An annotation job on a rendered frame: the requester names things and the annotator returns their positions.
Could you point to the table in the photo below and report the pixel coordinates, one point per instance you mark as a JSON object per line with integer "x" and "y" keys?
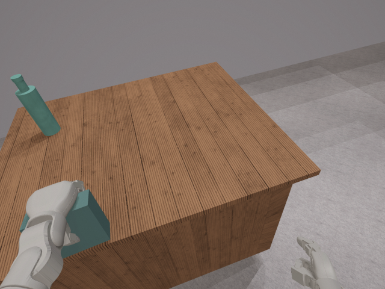
{"x": 190, "y": 172}

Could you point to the sponge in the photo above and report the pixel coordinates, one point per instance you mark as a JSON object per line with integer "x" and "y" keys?
{"x": 87, "y": 220}

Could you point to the right robot hand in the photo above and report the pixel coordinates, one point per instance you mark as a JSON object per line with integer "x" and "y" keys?
{"x": 307, "y": 272}

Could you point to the left robot hand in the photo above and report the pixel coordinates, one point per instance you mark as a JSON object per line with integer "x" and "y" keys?
{"x": 58, "y": 197}

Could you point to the left robot forearm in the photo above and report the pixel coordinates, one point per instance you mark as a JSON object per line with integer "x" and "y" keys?
{"x": 39, "y": 261}

